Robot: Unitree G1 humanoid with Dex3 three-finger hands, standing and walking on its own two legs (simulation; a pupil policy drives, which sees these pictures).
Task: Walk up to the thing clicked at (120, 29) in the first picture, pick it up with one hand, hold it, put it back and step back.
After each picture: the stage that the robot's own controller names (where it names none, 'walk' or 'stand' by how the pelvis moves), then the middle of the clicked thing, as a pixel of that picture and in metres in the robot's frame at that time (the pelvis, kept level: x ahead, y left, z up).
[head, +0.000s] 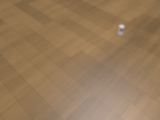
stand; (120, 30) +1.61 -0.43 -0.72
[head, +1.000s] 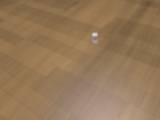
walk; (94, 38) +1.51 +0.01 -0.69
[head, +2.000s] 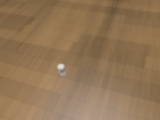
walk; (61, 70) +0.94 +0.30 -0.71
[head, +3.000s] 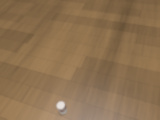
walk; (62, 108) +0.55 +0.27 -0.71
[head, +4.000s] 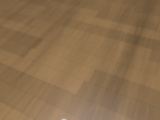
stand; out of the picture +0.42 +0.22 -0.71
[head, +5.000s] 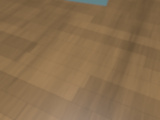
stand; out of the picture +0.38 +0.20 -0.72
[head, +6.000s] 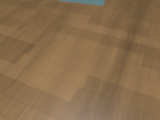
stand; out of the picture +0.37 +0.22 -0.73
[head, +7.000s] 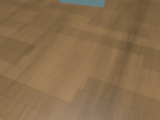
stand; out of the picture +0.37 +0.22 -0.73
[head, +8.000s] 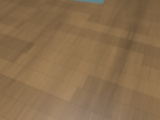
stand; out of the picture +0.36 +0.22 -0.73
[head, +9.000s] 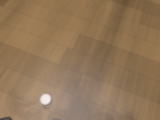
go down; (46, 100) +0.39 +0.22 -0.59
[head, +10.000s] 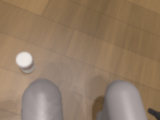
go down; (26, 63) +0.43 +0.27 -0.30
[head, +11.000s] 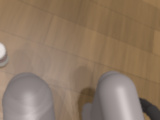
close in; out of the picture +0.42 +0.29 -0.26
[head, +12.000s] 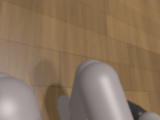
close; out of the picture +0.40 +0.31 -0.22
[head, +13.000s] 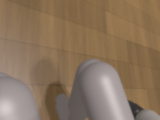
close; out of the picture +0.39 +0.32 -0.22
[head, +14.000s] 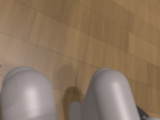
lift; out of the picture +0.34 +0.29 -0.18
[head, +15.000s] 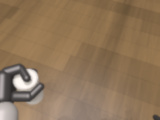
lift; (30, 87) +0.32 +0.19 +0.00
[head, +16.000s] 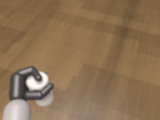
hold; (41, 89) +0.33 +0.17 +0.00
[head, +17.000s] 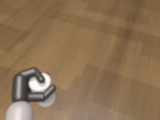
hold; (43, 90) +0.32 +0.17 +0.00
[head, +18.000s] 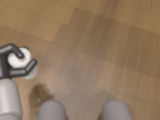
crouch; (24, 64) +0.40 +0.22 -0.08
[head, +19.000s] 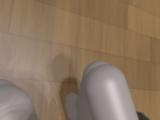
lower; out of the picture +0.41 +0.32 -0.22
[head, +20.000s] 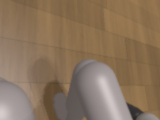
lower; out of the picture +0.40 +0.33 -0.23
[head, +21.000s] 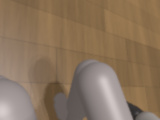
lower; out of the picture +0.40 +0.34 -0.22
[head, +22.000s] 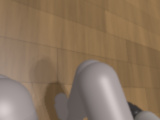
lower; out of the picture +0.40 +0.33 -0.22
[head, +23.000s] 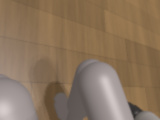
loosen; out of the picture +0.40 +0.33 -0.22
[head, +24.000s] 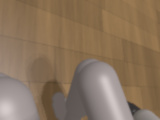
withdraw; out of the picture +0.39 +0.32 -0.23
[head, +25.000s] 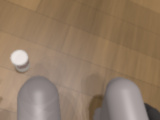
stand; (21, 61) +0.42 +0.28 -0.29
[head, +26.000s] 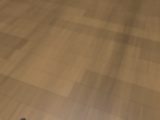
stand; out of the picture +0.37 +0.20 -0.65
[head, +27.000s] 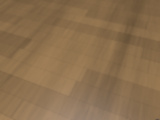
stand; out of the picture +0.39 +0.22 -0.67
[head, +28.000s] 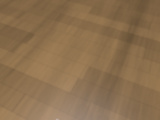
stand; out of the picture +0.39 +0.21 -0.69
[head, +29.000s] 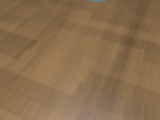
walk; out of the picture +0.40 +0.20 -0.72
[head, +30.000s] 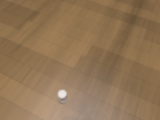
walk; (62, 96) +0.54 +0.17 -0.71
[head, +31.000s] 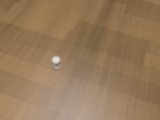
walk; (56, 63) +0.81 +0.23 -0.70
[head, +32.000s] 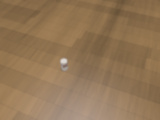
stand; (64, 64) +1.00 +0.23 -0.70
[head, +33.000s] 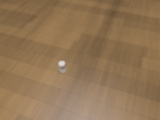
stand; (62, 67) +1.01 +0.25 -0.72
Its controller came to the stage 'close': yes
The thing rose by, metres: 0.71
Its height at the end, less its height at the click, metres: +0.00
